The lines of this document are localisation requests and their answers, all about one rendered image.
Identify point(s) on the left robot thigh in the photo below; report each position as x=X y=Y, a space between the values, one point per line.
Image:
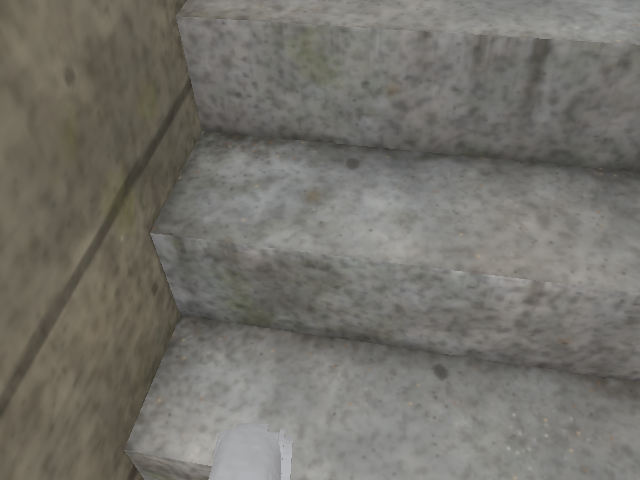
x=251 y=452

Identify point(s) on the left robot shin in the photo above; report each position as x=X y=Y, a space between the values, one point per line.
x=219 y=439

